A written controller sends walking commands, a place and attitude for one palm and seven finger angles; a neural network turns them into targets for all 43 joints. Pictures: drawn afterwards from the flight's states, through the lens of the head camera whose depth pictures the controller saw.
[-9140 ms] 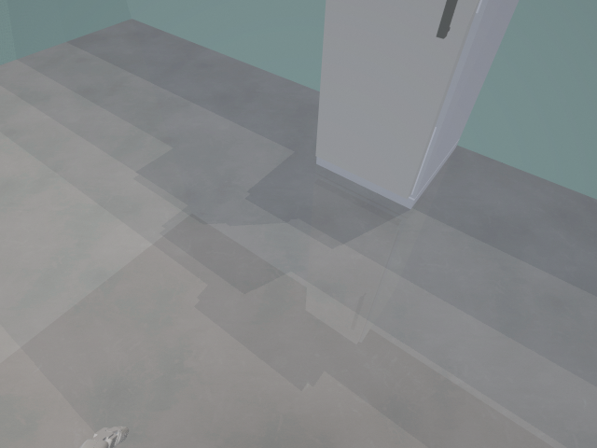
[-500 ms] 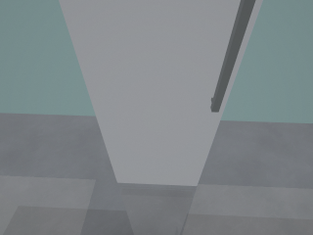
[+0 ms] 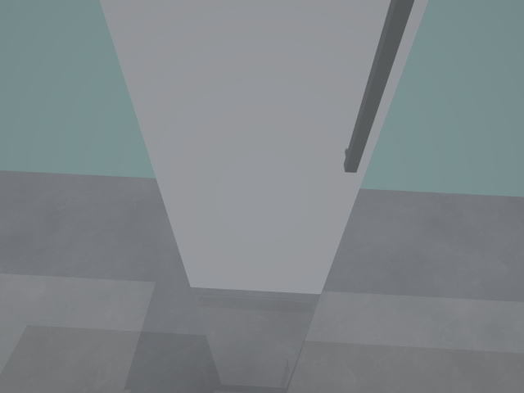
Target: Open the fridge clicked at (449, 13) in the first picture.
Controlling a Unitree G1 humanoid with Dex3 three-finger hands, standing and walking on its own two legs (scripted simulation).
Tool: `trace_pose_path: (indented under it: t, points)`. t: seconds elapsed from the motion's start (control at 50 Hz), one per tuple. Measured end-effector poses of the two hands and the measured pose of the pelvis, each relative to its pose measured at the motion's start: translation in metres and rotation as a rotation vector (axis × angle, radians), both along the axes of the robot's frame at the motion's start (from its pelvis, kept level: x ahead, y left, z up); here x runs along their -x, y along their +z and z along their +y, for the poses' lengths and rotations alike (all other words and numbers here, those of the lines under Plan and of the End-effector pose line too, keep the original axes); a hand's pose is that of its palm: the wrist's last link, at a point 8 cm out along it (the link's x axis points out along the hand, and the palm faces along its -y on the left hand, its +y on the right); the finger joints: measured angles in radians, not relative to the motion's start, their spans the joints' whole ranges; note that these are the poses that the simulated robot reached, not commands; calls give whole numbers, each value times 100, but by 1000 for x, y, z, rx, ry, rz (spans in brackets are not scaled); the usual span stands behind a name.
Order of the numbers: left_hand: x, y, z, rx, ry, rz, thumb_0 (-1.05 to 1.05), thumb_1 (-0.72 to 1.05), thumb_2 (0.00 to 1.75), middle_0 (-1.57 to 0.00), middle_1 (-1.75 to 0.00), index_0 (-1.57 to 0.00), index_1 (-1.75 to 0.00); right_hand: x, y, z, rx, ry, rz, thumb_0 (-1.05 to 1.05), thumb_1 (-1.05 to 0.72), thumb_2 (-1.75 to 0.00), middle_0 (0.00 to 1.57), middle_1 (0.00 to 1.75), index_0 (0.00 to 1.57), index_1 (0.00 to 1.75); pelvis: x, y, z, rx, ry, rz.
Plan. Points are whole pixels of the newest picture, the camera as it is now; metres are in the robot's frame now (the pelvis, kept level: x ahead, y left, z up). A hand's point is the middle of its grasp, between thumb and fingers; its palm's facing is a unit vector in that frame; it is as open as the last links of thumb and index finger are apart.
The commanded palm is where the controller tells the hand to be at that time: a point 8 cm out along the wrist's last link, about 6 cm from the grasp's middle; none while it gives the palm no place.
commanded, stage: look again from close up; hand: right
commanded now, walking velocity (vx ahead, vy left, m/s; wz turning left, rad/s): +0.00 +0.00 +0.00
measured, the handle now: (379, 61) +0.57 -0.15 +0.25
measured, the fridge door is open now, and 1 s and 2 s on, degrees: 0 0 0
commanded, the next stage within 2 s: shuffle to correct the standing spot in 0.18 s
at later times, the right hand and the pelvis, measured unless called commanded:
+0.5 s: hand out of the picture +0.07 -0.19 -0.17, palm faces -0.01 +0.97 -0.26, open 7.4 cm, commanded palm none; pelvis +0.03 +0.02 +0.00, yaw +0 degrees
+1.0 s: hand out of the picture +0.09 -0.19 -0.20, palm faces +0.06 +0.99 -0.15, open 7.4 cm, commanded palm none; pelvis +0.13 -0.03 -0.02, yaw +0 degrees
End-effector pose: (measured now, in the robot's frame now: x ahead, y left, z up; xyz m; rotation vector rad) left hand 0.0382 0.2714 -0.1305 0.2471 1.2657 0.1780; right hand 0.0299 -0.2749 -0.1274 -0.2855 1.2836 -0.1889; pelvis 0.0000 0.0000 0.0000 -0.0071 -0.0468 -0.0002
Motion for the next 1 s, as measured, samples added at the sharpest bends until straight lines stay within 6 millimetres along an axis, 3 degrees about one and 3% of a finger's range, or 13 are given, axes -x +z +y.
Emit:
trace_pose_path:
  t: [0.14,0.38,0.64,0.76,0.82,0.92,1.0]
  points:
    - [1,0,12,-9,-1,22,1,91,90,-20,-30,-20,-30,-1,2,4,5,2,14,0,-91,-90,20,30,20,30,-1,1,6,1,-3,4]
    - [-14,-2,17,7,-12,21,0,91,90,-20,-30,-20,-30,-31,5,20,3,15,-33,0,-91,-90,20,30,20,30,-10,3,17,-1,-4,17]
    - [13,-18,-39,91,70,160,0,91,90,-20,-30,-20,-30,-27,-26,57,-137,-41,86,0,-91,-90,20,30,20,30,-58,-7,7,-15,15,31]
    - [29,-27,-58,130,125,269,0,91,90,-20,-30,-20,-30,-47,-31,66,-149,-61,88,0,-91,-90,20,30,20,30,-85,-15,7,-32,7,18]
    - [12,-23,-62,131,110,297,0,91,90,-20,-30,-20,-30,-48,-29,65,-150,-107,65,0,-91,-90,20,30,20,30,-95,-12,3,-35,-11,21]
    - [-59,-18,-69,105,90,156,1,91,90,-20,-30,-20,-30,-41,-32,53,-169,-125,159,0,-91,-90,20,30,20,30,-115,-10,-16,-29,-7,32]
    - [-103,-22,-77,55,66,64,1,93,90,-20,-30,-20,-30,-54,-43,33,-174,-127,210,0,-91,-90,20,30,20,30,-133,-19,-35,-33,4,23]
